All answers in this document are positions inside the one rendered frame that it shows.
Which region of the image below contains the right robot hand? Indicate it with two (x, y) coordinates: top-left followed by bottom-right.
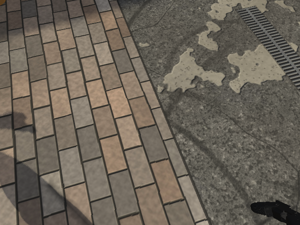
(250, 200), (300, 225)

